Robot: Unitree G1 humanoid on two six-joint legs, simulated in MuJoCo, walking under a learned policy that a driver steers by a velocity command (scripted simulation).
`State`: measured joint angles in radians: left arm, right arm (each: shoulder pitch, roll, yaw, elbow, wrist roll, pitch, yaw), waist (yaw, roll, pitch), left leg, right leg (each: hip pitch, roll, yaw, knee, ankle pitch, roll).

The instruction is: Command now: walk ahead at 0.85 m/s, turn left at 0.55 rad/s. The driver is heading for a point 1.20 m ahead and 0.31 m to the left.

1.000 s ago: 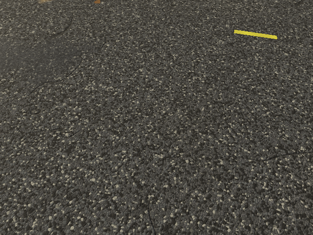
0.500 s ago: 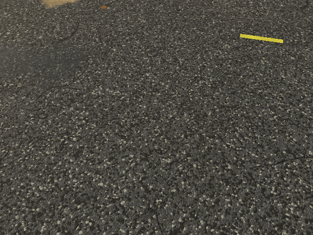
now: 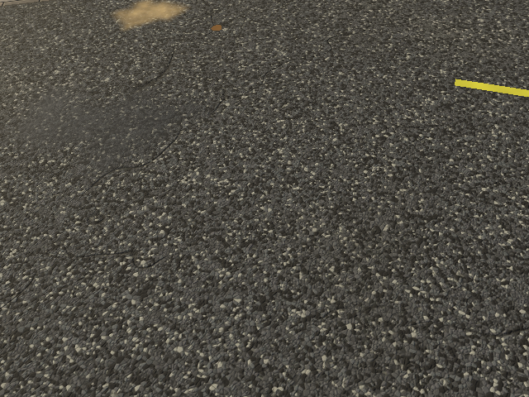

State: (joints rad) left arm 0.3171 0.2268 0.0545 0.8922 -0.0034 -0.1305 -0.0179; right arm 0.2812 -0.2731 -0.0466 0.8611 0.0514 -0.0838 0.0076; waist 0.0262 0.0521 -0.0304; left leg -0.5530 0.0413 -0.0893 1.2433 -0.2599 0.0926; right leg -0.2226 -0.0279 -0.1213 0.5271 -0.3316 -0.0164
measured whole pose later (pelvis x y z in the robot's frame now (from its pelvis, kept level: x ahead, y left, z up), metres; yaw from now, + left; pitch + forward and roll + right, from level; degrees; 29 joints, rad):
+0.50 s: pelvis +0.35 +0.06 -0.01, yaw +24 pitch -1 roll +1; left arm 0.14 0.23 0.02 0.67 -0.02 -0.17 0.00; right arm 0.41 -0.27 -0.08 0.79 0.01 -0.06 0.05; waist -0.03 0.00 0.04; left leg -0.31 -0.19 0.02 0.60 -0.27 0.18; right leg -0.49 -0.06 0.15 1.40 -0.32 -0.04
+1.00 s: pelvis +0.79 +0.19 +0.01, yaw +33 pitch +0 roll -2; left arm 0.42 0.26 0.06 0.79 0.00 -0.11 -0.03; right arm 0.18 -0.27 -0.03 0.72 0.02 -0.09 0.02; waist 0.05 0.03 0.04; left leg -0.60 0.06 -0.06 1.22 -0.31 0.08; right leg -0.18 0.08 -0.05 0.39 -0.21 -0.05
